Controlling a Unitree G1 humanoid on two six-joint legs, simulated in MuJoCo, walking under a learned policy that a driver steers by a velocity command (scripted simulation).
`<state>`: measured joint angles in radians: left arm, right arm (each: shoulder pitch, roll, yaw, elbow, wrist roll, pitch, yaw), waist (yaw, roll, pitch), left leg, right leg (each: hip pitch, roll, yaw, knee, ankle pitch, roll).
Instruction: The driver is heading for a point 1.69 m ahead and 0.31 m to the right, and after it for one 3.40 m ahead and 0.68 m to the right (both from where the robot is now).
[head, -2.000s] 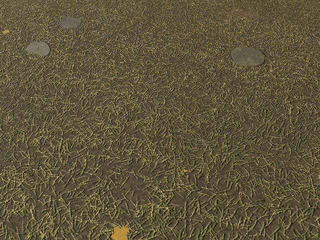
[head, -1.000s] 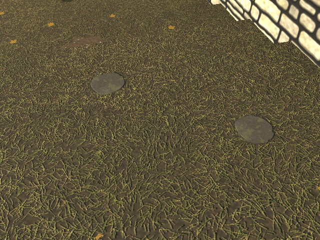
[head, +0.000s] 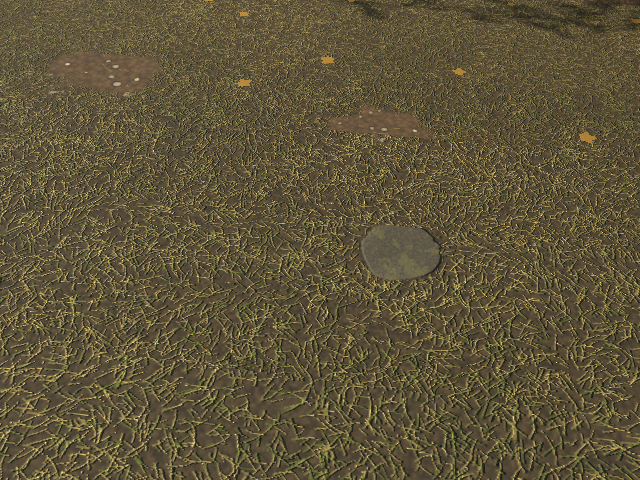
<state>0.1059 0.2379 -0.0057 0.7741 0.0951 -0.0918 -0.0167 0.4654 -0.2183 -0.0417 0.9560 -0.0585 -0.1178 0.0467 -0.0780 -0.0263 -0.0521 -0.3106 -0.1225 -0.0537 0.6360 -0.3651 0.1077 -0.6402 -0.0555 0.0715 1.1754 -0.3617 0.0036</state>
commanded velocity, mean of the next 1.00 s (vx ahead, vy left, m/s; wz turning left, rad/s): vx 0.50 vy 0.00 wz -0.09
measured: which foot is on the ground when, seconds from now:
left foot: down 0.00-0.26, up 0.28-0.58, down 0.60-1.00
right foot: up 0.00-0.22, down 0.24-0.64, up 0.66-1.00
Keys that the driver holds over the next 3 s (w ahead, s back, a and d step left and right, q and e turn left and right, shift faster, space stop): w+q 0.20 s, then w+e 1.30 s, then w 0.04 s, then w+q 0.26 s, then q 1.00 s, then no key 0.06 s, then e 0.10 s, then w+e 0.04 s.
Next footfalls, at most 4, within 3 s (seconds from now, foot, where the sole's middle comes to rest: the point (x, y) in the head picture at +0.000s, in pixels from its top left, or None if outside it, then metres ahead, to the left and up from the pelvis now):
0.24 right None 0.28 -0.14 -0.93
0.60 left None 0.54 0.12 -0.93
1.14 right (379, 423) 0.72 -0.18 -0.92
1.62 left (328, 344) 1.07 -0.09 -1.09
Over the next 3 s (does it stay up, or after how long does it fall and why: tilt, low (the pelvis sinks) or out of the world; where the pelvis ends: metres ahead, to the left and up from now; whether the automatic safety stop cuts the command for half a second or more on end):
stays up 1.23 -0.26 -0.31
